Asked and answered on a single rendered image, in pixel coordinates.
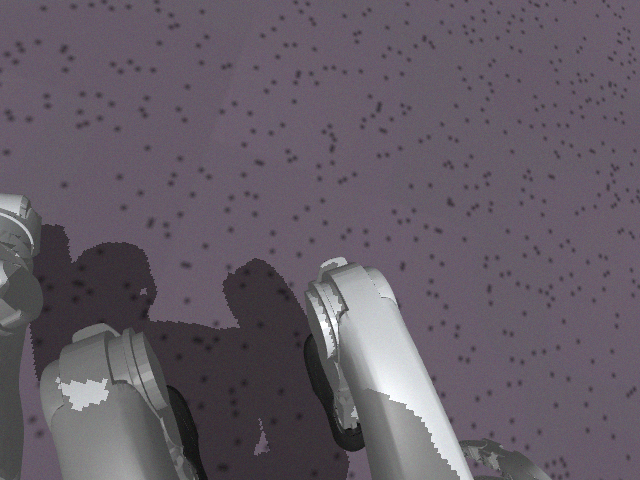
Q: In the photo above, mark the right robot hand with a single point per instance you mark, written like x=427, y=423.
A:
x=513, y=465

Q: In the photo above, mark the left robot arm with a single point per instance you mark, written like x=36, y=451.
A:
x=21, y=301

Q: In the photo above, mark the left robot foot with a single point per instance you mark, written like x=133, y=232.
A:
x=188, y=432

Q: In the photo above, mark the right robot foot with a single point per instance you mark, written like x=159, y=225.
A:
x=348, y=439

